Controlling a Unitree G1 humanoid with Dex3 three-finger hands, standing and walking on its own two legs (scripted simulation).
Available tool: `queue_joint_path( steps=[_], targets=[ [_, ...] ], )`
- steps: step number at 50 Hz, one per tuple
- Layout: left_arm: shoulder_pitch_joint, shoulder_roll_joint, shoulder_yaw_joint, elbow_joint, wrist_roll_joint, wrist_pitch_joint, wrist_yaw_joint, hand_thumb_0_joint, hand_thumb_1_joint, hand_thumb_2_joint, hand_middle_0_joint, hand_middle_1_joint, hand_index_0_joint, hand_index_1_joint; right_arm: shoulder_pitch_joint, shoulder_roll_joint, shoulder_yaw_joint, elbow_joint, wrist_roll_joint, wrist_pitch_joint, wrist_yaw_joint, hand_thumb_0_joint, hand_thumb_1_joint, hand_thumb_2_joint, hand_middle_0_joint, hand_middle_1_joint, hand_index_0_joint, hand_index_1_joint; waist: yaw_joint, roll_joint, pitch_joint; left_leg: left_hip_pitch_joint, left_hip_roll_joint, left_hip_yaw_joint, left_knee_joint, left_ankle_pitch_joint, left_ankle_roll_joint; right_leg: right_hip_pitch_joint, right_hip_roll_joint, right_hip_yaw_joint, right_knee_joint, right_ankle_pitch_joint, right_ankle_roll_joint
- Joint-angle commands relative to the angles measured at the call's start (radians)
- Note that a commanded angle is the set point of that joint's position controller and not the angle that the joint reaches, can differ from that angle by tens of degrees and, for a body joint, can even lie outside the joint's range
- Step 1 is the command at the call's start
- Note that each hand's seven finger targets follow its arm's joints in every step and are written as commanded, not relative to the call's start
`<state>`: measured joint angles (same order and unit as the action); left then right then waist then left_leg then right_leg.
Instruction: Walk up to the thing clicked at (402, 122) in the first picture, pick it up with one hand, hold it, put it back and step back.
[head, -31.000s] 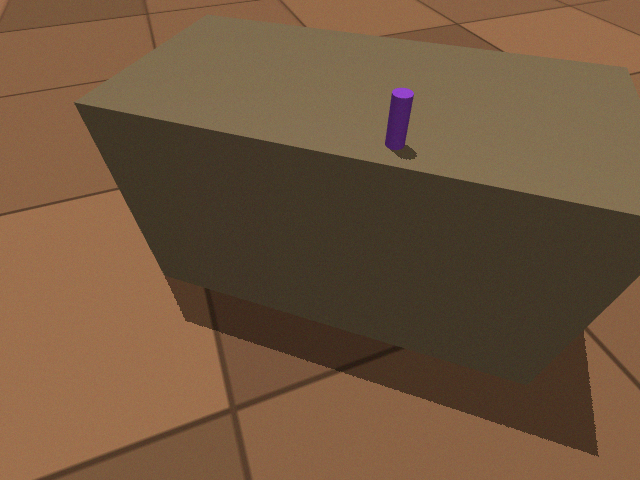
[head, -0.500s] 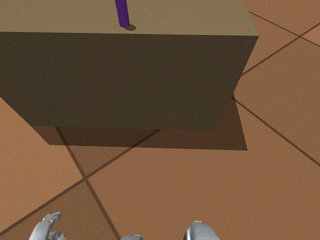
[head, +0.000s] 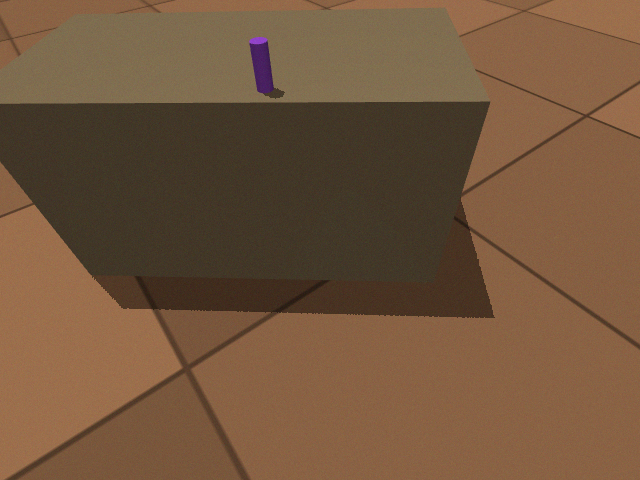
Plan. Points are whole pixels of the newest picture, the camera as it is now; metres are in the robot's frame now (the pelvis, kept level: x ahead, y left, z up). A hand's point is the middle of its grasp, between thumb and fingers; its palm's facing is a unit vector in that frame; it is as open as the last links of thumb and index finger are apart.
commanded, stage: step back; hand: left
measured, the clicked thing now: (262, 66) +1.03 +0.21 +0.05
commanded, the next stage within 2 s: stand in 0.70 s
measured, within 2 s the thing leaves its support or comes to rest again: neither
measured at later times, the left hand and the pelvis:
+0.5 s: hand out of the picture +0.11 +0.28 -0.15, palm faces +0.02 -0.93 -0.36, open 7.4 cm; pelvis +0.03 +0.02 +0.00, yaw +0 degrees
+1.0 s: hand out of the picture +0.14 +0.27 -0.13, palm faces -0.03 -0.94 -0.34, open 7.4 cm; pelvis +0.04 +0.02 +0.02, yaw -1 degrees
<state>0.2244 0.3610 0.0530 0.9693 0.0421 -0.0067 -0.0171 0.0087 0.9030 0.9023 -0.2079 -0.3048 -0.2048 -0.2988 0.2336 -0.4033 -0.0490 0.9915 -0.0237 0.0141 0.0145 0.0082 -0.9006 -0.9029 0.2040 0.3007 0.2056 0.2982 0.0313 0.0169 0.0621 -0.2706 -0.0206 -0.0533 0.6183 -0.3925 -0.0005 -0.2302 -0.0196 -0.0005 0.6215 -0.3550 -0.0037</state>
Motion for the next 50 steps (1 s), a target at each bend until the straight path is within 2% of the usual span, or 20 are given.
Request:
queue_joint_path(
  steps=[1, 2, 4, 10, 11, 12, 13, 14, 18, 21, 22, 23, 24, 27, 29, 30, 32, 35, 38, 50],
  targets=[
    [-0.094, 0.187, 0.026, -0.098, -0.019, -0.018, 0.009, 0.000, 0.900, 0.900, -0.200, -0.300, -0.200, -0.300, -0.019, -0.205, -0.066, -0.063, -0.019, -0.064, -0.019, 0.000, -0.900, -0.900, 0.200, 0.300, 0.200, 0.300, -0.052, 0.013, -0.067, 0.249, 0.154, -0.239, -0.276, 0.025, 0.077, -0.229, -0.068, 0.101, -0.051, 0.033, -0.051],
    [-0.122, 0.199, 0.035, -0.083, -0.031, -0.013, 0.011, 0.000, 0.900, 0.900, -0.200, -0.300, -0.200, -0.300, -0.018, -0.257, -0.070, -0.061, -0.015, -0.064, -0.017, 0.000, -0.900, -0.900, 0.200, 0.300, 0.200, 0.300, -0.046, 0.090, -0.063, 0.132, 0.271, -0.408, -0.354, -0.229, 0.163, -0.196, 0.013, 0.007, 0.073, -0.153, -0.026],
    [-0.098, 0.228, 0.043, -0.074, -0.024, -0.017, 0.011, 0.000, 0.900, 0.900, -0.200, -0.300, -0.200, -0.300, -0.050, -0.255, -0.070, -0.076, -0.017, -0.067, -0.014, 0.000, -0.900, -0.900, 0.200, 0.300, 0.200, 0.300, -0.035, 0.065, -0.023, 0.064, 0.313, -0.423, -0.378, -0.227, 0.219, -0.173, -0.014, 0.045, 0.175, -0.192, -0.025],
    [-0.004, 0.197, 0.049, -0.001, -0.016, -0.044, 0.021, 0.000, 0.900, 0.900, -0.200, -0.300, -0.200, -0.300, -0.128, -0.172, -0.041, -0.083, 0.004, -0.042, -0.012, 0.000, -0.900, -0.900, 0.200, 0.300, 0.200, 0.300, 0.026, 0.113, -0.079, -0.051, 0.158, -0.122, -0.160, 0.194, 0.084, 0.172, 0.016, -0.014, -0.252, 0.089, -0.032],
    [0.014, 0.238, 0.061, 0.007, -0.004, -0.051, 0.029, 0.000, 0.900, 0.900, -0.200, -0.300, -0.200, -0.300, -0.125, -0.131, -0.028, -0.094, 0.014, -0.042, -0.011, 0.000, -0.900, -0.900, 0.200, 0.300, 0.200, 0.300, 0.039, 0.007, -0.100, -0.160, 0.102, -0.080, -0.043, 0.213, 0.035, 0.272, -0.072, 0.143, -0.289, 0.080, -0.062],
    [0.018, 0.318, 0.079, 0.009, -0.003, -0.054, 0.033, 0.000, 0.900, 0.900, -0.200, -0.300, -0.200, -0.300, -0.136, -0.104, -0.024, -0.100, 0.014, -0.040, -0.015, 0.000, -0.900, -0.900, 0.200, 0.300, 0.200, 0.300, 0.045, -0.148, -0.072, -0.286, -0.022, -0.019, 0.102, 0.002, 0.012, 0.277, -0.238, 0.385, -0.356, -0.047, -0.132],
    [-0.047, 0.353, 0.084, -0.019, -0.002, -0.053, 0.029, 0.000, 0.900, 0.900, -0.200, -0.300, -0.200, -0.300, -0.122, -0.147, -0.035, -0.089, 0.004, -0.038, -0.026, 0.000, -0.900, -0.900, 0.200, 0.300, 0.200, 0.300, 0.029, -0.159, -0.012, -0.257, 0.018, -0.023, 0.202, -0.167, 0.000, 0.150, -0.377, 0.467, -0.360, -0.049, -0.235],
    [-0.070, 0.317, 0.079, -0.035, -0.008, -0.056, 0.028, 0.000, 0.900, 0.900, -0.200, -0.300, -0.200, -0.300, -0.095, -0.167, -0.040, -0.073, 0.003, -0.041, -0.026, 0.000, -0.900, -0.900, 0.200, 0.300, 0.200, 0.300, 0.016, -0.093, 0.014, -0.242, 0.037, -0.052, 0.240, -0.167, 0.001, 0.121, -0.383, 0.440, -0.341, 0.055, -0.259],
    [-0.135, 0.266, 0.052, -0.043, -0.010, -0.056, 0.029, 0.000, 0.900, 0.900, -0.200, -0.300, -0.200, -0.300, -0.062, -0.132, -0.038, -0.042, 0.004, -0.057, -0.014, 0.000, -0.900, -0.900, 0.200, 0.300, 0.200, 0.300, -0.019, -0.165, -0.024, -0.085, 0.059, 0.033, 0.038, -0.018, 0.004, 0.078, -0.249, 0.166, -0.237, 0.409, -0.170],
    [-0.136, 0.242, 0.036, -0.049, -0.027, -0.036, 0.023, 0.000, 0.900, 0.900, -0.200, -0.300, -0.200, -0.300, -0.023, -0.126, -0.048, -0.013, -0.009, -0.064, -0.017, 0.000, -0.900, -0.900, 0.200, 0.300, 0.200, 0.300, -0.046, -0.139, -0.072, 0.133, 0.025, 0.078, -0.203, 0.305, 0.019, 0.013, -0.150, 0.048, -0.063, 0.507, -0.079],
    [-0.137, 0.210, 0.025, -0.061, -0.033, -0.033, 0.022, 0.000, 0.900, 0.900, -0.200, -0.300, -0.200, -0.300, -0.013, -0.166, -0.061, -0.011, -0.017, -0.067, -0.024, 0.000, -0.900, -0.900, 0.200, 0.300, 0.200, 0.300, -0.053, -0.046, -0.111, 0.211, 0.116, -0.035, -0.204, 0.429, 0.049, -0.054, -0.101, 0.014, 0.015, 0.432, -0.045],
    [-0.130, 0.171, 0.015, -0.063, -0.049, -0.023, 0.022, 0.000, 0.900, 0.900, -0.200, -0.300, -0.200, -0.300, -0.052, -0.206, -0.059, -0.025, -0.014, -0.071, -0.029, 0.000, -0.900, -0.900, 0.200, 0.300, 0.200, 0.300, -0.034, 0.066, -0.131, 0.191, 0.258, -0.227, -0.261, 0.373, 0.122, -0.098, -0.013, -0.013, 0.088, 0.192, -0.005],
    [-0.124, 0.207, 0.027, -0.038, -0.049, -0.010, 0.029, 0.000, 0.900, 0.900, -0.200, -0.300, -0.200, -0.300, -0.088, -0.256, -0.065, -0.035, 0.000, -0.067, -0.027, 0.000, -0.900, -0.900, 0.200, 0.300, 0.200, 0.300, -0.032, 0.105, -0.118, 0.081, 0.348, -0.289, -0.267, 0.344, 0.224, -0.030, 0.001, -0.010, 0.096, -0.134, -0.011],
    [-0.118, 0.192, 0.020, -0.013, -0.035, -0.010, 0.027, 0.000, 0.900, 0.900, -0.200, -0.300, -0.200, -0.300, -0.159, -0.220, -0.050, -0.030, -0.014, -0.061, -0.031, 0.000, -0.900, -0.900, 0.200, 0.300, 0.200, 0.300, -0.008, 0.126, -0.066, 0.081, 0.278, -0.189, -0.239, 0.334, 0.165, -0.041, -0.022, 0.017, -0.004, -0.123, -0.033],
    [-0.054, 0.203, 0.024, 0.026, -0.032, -0.026, 0.029, 0.000, 0.900, 0.900, -0.200, -0.300, -0.200, -0.300, -0.209, -0.193, -0.040, -0.030, 0.000, -0.055, -0.029, 0.000, -0.900, -0.900, 0.200, 0.300, 0.200, 0.300, 0.022, 0.122, -0.096, 0.031, 0.223, -0.095, -0.169, 0.439, 0.093, 0.103, -0.035, 0.023, -0.189, 0.144, -0.028],
    [-0.054, 0.225, 0.031, 0.037, -0.026, -0.031, 0.032, 0.000, 0.900, 0.900, -0.200, -0.300, -0.200, -0.300, -0.216, -0.167, -0.032, -0.031, 0.006, -0.051, -0.028, 0.000, -0.900, -0.900, 0.200, 0.300, 0.200, 0.300, 0.016, 0.068, -0.129, 0.007, 0.183, -0.052, -0.124, 0.440, 0.064, 0.163, -0.064, 0.065, -0.193, 0.269, -0.036],
    [-0.132, 0.274, 0.036, 0.019, -0.023, -0.038, 0.027, 0.000, 0.900, 0.900, -0.200, -0.300, -0.200, -0.300, -0.181, -0.133, -0.024, -0.015, 0.012, -0.047, -0.025, 0.000, -0.900, -0.900, 0.200, 0.300, 0.200, 0.300, -0.030, -0.035, -0.135, 0.068, 0.111, 0.009, -0.132, 0.265, 0.025, 0.095, -0.147, 0.172, -0.212, 0.259, -0.073],
    [-0.158, 0.192, 0.000, 0.040, -0.042, -0.037, 0.025, 0.000, 0.900, 0.900, -0.200, -0.300, -0.200, -0.300, -0.194, -0.162, -0.017, 0.015, 0.015, -0.058, -0.021, 0.000, -0.900, -0.900, 0.200, 0.300, 0.200, 0.300, -0.032, 0.009, -0.125, 0.164, 0.156, -0.039, -0.193, 0.512, 0.043, 0.088, -0.099, 0.091, -0.202, 0.414, -0.028],
    [-0.140, 0.204, -0.002, 0.065, -0.047, -0.037, 0.029, 0.000, 0.900, 0.900, -0.200, -0.300, -0.200, -0.300, -0.178, -0.166, -0.014, 0.035, 0.019, -0.063, -0.022, 0.000, -0.900, -0.900, 0.200, 0.300, 0.200, 0.300, -0.034, -0.008, -0.147, 0.222, 0.169, -0.030, -0.180, 0.679, 0.044, 0.131, -0.099, 0.074, -0.218, 0.522, -0.014],
    [-0.180, 0.205, -0.006, 0.099, -0.034, -0.037, 0.025, 0.000, 0.900, 0.900, -0.200, -0.300, -0.200, -0.300, -0.238, -0.145, 0.002, 0.059, 0.020, -0.050, -0.015, 0.000, -0.900, -0.900, 0.200, 0.300, 0.200, 0.300, -0.034, -0.018, -0.092, 0.202, 0.159, -0.020, -0.305, 0.402, 0.020, 0.139, -0.111, 0.082, -0.357, 0.322, -0.005]
  ],
)
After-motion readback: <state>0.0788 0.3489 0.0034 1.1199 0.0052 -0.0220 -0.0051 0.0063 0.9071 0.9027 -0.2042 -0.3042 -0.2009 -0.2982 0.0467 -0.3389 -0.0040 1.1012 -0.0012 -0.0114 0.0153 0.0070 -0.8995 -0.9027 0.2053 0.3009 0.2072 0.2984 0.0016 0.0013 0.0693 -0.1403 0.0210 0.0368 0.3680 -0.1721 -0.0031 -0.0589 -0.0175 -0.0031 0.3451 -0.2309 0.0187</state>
